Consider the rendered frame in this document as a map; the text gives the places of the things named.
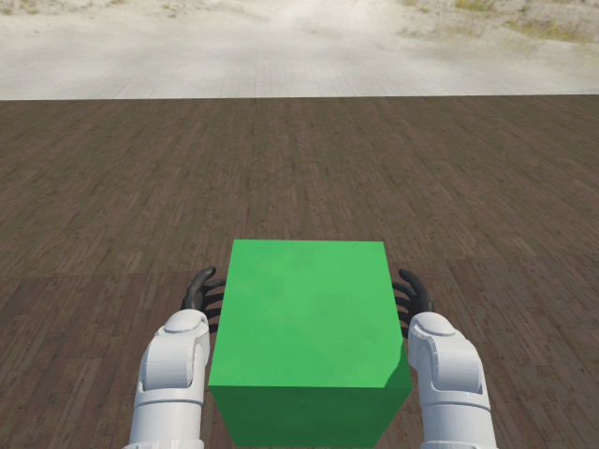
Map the carton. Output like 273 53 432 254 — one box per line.
208 239 413 448

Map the right robot hand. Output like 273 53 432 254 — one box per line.
391 268 435 339

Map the robot right forearm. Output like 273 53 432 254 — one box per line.
408 312 499 449

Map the robot left forearm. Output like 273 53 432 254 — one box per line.
122 310 211 449

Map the left robot hand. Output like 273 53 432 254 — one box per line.
180 267 226 334

